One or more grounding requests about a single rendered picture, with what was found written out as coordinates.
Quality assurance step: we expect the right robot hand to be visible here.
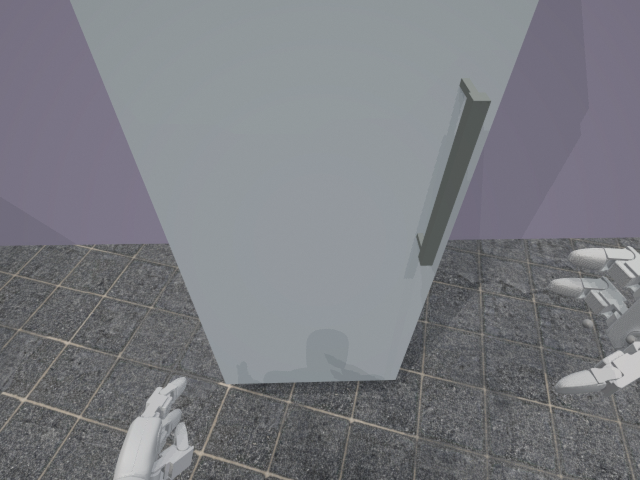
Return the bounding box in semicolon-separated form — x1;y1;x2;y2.
548;246;640;397

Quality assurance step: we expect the left robot hand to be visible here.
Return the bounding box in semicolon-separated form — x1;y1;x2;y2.
113;377;194;480

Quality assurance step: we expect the handle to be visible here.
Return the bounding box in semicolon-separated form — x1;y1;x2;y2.
416;78;491;266

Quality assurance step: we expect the fridge door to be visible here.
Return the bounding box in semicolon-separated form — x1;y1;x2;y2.
70;0;539;384

